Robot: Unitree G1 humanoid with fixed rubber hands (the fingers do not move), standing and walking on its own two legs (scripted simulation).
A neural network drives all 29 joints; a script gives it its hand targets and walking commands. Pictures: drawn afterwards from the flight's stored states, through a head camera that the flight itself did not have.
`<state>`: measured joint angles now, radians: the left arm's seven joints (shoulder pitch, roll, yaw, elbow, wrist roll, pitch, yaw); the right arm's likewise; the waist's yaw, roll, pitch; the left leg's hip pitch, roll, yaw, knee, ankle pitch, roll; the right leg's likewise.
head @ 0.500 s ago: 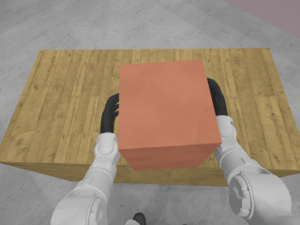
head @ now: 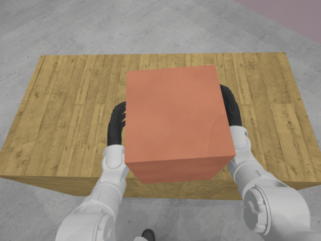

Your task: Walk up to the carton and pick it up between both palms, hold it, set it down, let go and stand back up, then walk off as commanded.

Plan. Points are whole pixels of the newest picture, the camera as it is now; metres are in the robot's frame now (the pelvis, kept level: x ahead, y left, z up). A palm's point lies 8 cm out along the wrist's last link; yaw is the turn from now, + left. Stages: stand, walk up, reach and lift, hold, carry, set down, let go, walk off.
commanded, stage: reach and lift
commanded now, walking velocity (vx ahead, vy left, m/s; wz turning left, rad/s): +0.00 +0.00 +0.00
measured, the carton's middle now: (173, 132) +0.40 +0.02 -0.03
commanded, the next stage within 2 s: none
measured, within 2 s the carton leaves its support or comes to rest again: leaves its support in 0.58 s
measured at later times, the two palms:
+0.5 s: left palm (115, 145) +0.36 +0.16 -0.02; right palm (232, 127) +0.41 -0.12 +0.00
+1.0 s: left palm (112, 147) +0.34 +0.16 +0.01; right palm (240, 123) +0.40 -0.13 +0.05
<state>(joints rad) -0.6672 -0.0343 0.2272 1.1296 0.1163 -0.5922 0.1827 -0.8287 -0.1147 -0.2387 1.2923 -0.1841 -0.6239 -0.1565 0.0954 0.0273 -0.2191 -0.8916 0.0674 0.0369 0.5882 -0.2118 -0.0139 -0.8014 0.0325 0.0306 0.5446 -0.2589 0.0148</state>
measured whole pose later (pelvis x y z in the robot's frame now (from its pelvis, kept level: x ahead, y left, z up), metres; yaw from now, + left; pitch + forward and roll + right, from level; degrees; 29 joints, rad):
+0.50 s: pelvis -0.01 +0.00 +0.00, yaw +0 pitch +29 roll -2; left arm -0.62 -0.05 0.23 1.13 0.08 -0.58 0.18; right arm -0.80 -0.10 -0.24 1.34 -0.20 -0.66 -0.18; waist 0.09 0.03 -0.25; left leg -0.89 0.07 0.04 0.59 -0.20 -0.01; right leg -0.80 0.03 0.03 0.54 -0.24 0.01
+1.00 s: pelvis -0.02 +0.01 +0.00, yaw +0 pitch +25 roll -2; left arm -0.60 -0.06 0.22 1.13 -0.07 -0.38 0.16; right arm -0.80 -0.09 -0.15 1.31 -0.08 -0.38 -0.15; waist 0.06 0.03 -0.35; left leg -0.83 0.07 0.04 0.60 -0.19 -0.01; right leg -0.74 0.03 0.03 0.54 -0.24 0.02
